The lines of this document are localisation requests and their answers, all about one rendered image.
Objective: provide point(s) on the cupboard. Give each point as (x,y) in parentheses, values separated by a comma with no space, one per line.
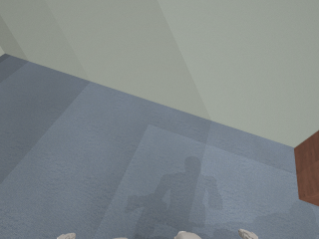
(307,169)

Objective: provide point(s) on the right robot hand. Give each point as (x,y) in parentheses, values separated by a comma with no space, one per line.
(244,234)

